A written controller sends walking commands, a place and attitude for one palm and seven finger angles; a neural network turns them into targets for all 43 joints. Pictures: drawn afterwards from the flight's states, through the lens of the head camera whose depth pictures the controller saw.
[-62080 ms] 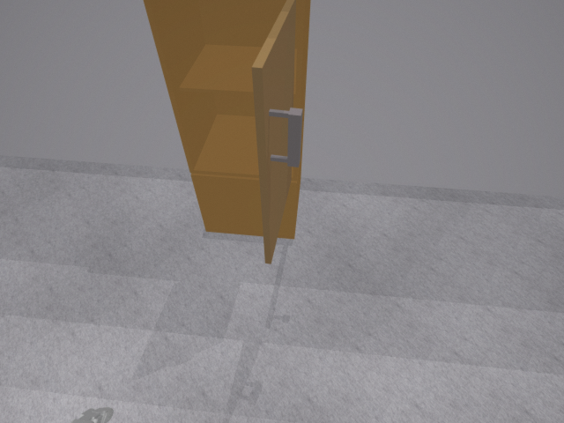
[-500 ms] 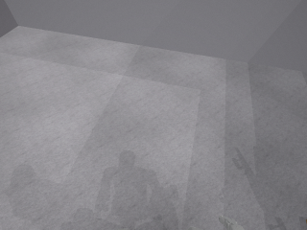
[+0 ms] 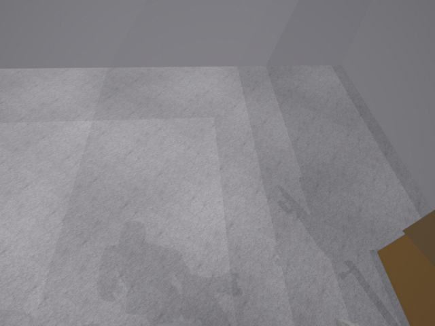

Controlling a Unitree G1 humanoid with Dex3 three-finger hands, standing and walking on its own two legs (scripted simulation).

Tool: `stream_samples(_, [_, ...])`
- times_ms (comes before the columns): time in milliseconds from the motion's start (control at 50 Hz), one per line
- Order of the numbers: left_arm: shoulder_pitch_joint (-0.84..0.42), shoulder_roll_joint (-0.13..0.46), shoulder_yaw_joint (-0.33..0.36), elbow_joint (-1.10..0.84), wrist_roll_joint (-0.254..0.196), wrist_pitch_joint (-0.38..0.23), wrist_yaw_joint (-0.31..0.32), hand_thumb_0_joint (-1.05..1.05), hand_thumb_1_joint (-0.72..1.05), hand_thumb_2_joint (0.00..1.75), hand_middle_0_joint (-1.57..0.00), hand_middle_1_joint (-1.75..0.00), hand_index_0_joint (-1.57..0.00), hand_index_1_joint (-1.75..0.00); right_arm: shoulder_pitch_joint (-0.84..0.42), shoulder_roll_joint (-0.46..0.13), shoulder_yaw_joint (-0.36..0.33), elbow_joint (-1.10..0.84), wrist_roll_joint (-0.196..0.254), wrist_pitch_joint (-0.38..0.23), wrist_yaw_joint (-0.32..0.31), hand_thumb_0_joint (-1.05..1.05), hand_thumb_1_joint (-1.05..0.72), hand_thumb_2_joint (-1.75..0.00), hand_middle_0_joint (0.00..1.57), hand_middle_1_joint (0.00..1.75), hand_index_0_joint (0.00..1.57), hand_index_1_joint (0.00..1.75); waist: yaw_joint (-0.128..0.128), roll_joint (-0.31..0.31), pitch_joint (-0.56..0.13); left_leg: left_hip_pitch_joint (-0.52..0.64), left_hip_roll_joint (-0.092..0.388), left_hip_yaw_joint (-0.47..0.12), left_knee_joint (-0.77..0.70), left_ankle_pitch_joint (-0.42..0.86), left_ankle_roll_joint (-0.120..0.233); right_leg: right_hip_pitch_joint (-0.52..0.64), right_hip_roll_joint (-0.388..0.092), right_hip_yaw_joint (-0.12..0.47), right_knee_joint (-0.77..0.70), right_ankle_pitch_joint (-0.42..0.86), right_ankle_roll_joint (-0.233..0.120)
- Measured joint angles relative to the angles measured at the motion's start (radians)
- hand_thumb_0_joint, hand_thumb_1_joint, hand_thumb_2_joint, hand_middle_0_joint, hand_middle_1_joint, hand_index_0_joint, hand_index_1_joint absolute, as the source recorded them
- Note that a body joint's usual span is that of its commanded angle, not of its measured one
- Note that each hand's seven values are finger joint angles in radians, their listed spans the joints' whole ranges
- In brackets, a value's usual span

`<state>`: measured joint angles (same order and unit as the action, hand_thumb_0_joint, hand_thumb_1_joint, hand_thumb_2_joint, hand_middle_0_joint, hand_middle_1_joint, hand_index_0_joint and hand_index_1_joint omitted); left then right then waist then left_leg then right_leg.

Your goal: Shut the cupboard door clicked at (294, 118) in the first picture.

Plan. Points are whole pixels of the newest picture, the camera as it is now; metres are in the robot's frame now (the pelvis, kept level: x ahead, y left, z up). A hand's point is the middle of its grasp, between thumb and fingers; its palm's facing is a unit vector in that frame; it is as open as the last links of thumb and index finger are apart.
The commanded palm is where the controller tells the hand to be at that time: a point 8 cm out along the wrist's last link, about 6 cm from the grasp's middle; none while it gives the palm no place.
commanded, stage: turn to face it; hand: left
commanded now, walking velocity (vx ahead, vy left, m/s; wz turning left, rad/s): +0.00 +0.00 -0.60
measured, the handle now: out of the picture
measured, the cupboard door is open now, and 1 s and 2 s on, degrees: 19 19 19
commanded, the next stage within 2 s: take the last steps up to it in 1.66 s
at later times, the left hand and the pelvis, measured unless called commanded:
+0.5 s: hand (150, 301) +0.18 +0.15 -0.15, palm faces -0.30 -0.91 -0.27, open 7.3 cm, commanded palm none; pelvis +0.01 -0.01 +0.00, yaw -18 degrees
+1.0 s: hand (169, 266) +0.25 +0.13 -0.16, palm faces -0.54 -0.81 -0.22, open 7.4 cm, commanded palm none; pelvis +0.05 +0.00 +0.01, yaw -36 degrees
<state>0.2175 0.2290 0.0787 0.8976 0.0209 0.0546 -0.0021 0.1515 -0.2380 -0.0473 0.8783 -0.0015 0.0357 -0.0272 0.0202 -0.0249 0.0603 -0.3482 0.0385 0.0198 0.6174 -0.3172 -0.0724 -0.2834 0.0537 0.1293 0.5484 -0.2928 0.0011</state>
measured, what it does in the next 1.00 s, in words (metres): steps on the spot, turning right: left foot, then right foot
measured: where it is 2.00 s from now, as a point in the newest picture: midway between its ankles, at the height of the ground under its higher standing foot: outside the picture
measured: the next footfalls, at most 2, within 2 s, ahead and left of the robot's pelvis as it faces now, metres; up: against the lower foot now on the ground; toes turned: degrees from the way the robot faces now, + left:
left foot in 0.02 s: +0.06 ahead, +0.13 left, +0.00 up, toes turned +2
right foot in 0.38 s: -0.01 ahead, -0.12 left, +0.00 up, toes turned -18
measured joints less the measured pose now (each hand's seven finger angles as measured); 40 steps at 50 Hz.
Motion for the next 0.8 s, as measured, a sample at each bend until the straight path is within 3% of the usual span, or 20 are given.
stream_samples(20, [-0.001,0.004,0.001,-0.005,-0.005,0.006,-0.002,0.0,0.91,0.9,-0.21,-0.3,-0.2,-0.3,0.005,-0.002,0.005,-0.01,-0.004,-0.012,0.0,0.01,-0.91,-0.9,0.2,0.3,0.2,0.3,-0.004,0.007,-0.008,0.014,0.011,0.004,-0.054,0.07,0.031,-0.021,0.011,0.003,0.039,-0.021,0.003])
stream_samples(60, [-0.022,0.027,0.006,-0.006,-0.005,0.016,-0.007,0.0,0.91,0.9,-0.21,-0.3,-0.2,-0.3,0.006,0.015,0.018,-0.017,-0.015,-0.022,-0.001,0.01,-0.91,-0.9,0.2,0.3,0.2,0.3,-0.004,-0.017,0.003,0.009,0.013,0.037,-0.016,0.054,0.068,-0.084,0.003,-0.018,0.218,-0.166,0.014])
stream_samples(120, [-0.051,0.05,0.018,-0.012,-0.001,0.027,-0.022,0.01,0.91,0.9,-0.2,-0.3,-0.2,-0.3,0.022,0.036,0.036,-0.026,-0.026,-0.026,-0.001,0.01,-0.91,-0.9,0.2,0.3,0.2,0.3,-0.006,-0.025,0.017,0.038,0.032,0.071,-0.039,0.026,0.075,-0.168,-0.012,-0.079,0.48,-0.21,0.035])
stream_samples(160, [-0.065,0.054,0.022,-0.023,-0.002,0.031,-0.031,0.01,0.91,0.9,-0.2,-0.3,-0.2,-0.3,0.03,0.04,0.041,-0.024,-0.028,-0.022,-0.003,0.01,-0.9,-0.9,0.2,0.3,0.2,0.3,-0.004,-0.013,0.026,0.059,0.049,0.091,-0.071,0.039,0.072,-0.187,-0.031,-0.115,0.533,-0.197,0.048])
stream_samples(320, [-0.098,0.038,0.011,-0.051,-0.003,0.032,-0.042,0.0,0.91,0.9,-0.2,-0.3,-0.2,-0.3,0.062,0.023,0.022,0.002,-0.028,-0.016,0.008,0.01,-0.9,-0.9,0.2,0.3,0.21,0.3,-0.028,0.05,0.041,0.086,0.12,0.178,-0.071,0.021,0.05,-0.08,-0.065,-0.183,0.246,-0.15,0.038])
stream_samples(380, [-0.093,0.038,-0.002,-0.069,-0.001,0.013,-0.043,0.0,0.91,0.9,-0.2,-0.3,-0.2,-0.3,0.087,0.004,0.008,0.009,-0.02,-0.006,0.015,0.01,-0.9,-0.9,0.2,0.3,0.21,0.3,-0.033,0.051,0.027,0.056,0.136,0.208,0.02,-0.03,0.027,0.019,-0.069,-0.188,0.028,-0.016,0.005])
stream_samples(440, [-0.094,0.005,-0.016,-0.061,-0.001,-0.011,-0.025,0.0,0.91,0.9,-0.2,-0.3,-0.2,-0.3,0.067,-0.035,-0.008,0.027,-0.014,0.029,0.007,0.01,-0.9,-0.9,0.2,0.3,0.2,0.3,-0.036,0.094,0.039,-0.054,0.107,0.09,0.291,-0.193,0.007,0.0,-0.041,-0.173,0.059,-0.071,-0.02])
stream_samples(480, [-0.079,-0.01,-0.022,-0.06,-0.004,-0.012,-0.012,0.0,0.91,0.9,-0.2,-0.3,-0.2,-0.3,0.05,-0.045,-0.011,0.033,-0.012,0.037,0.001,0.01,-0.9,-0.9,0.2,0.3,0.2,0.3,-0.034,0.093,0.044,-0.113,0.073,0.047,0.427,-0.18,-0.006,0.009,-0.034,-0.149,0.035,-0.053,-0.021])
stream_samples(520, [-0.063,-0.017,-0.026,-0.053,-0.005,-0.01,-0.005,0.0,0.91,0.9,-0.2,-0.3,-0.2,-0.3,0.039,-0.044,-0.01,0.028,-0.011,0.034,0.002,0.01,-0.91,-0.9,0.2,0.3,0.2,0.3,-0.034,0.079,0.044,-0.145,0.055,0.034,0.466,-0.14,-0.017,0.023,-0.031,-0.125,0.001,-0.03,-0.021])
stream_samples(620, [-0.03,-0.02,-0.028,-0.031,-0.001,-0.006,-0.005,0.0,0.91,0.9,-0.21,-0.3,-0.2,-0.3,0.015,-0.025,-0.005,0.001,-0.006,0.023,0.007,0.01,-0.91,-0.9,0.2,0.3,0.2,0.3,-0.021,0.036,0.032,-0.135,0.027,0.023,0.331,-0.1,-0.024,0.041,-0.024,-0.068,-0.038,-0.014,-0.015])
stream_samples(700, [-0.013,-0.01,-0.021,-0.014,-0.001,0.004,-0.007,0.0,0.91,0.9,-0.21,-0.3,-0.21,-0.3,0.001,-0.005,0.005,-0.022,0.0,0.004,0.007,0.01,-0.91,-0.9,0.2,0.3,0.2,0.3,-0.008,0.007,0.021,-0.05,0.005,0.02,0.086,-0.024,-0.013,0.028,-0.015,-0.02,-0.002,-0.038,0.005])
stream_samples(740, [-0.007,0.0,-0.015,-0.009,-0.009,0.013,-0.01,0.0,0.91,0.9,-0.21,-0.3,-0.21,-0.3,0.002,0.002,0.013,-0.033,-0.006,-0.015,0.006,0.01,-0.91,-0.9,0.2,0.3,0.2,0.3,-0.007,-0.001,0.009,-0.012,0.008,0.03,-0.012,0.019,0.035,-0.008,-0.003,-0.005,0.074,-0.078,0.013])
stream_samples(800, [-0.025,0.025,-0.001,-0.002,-0.006,0.025,-0.016,0.01,0.91,0.9,-0.21,-0.3,-0.2,-0.3,0.002,0.025,0.034,-0.045,-0.021,-0.029,0.002,0.01,-0.91,-0.9,0.2,0.3,0.2,0.3,0.0,-0.021,0.025,-0.003,0.025,0.069,0.006,0.003,0.086,-0.115,-0.002,-0.047,0.385,-0.231,0.026])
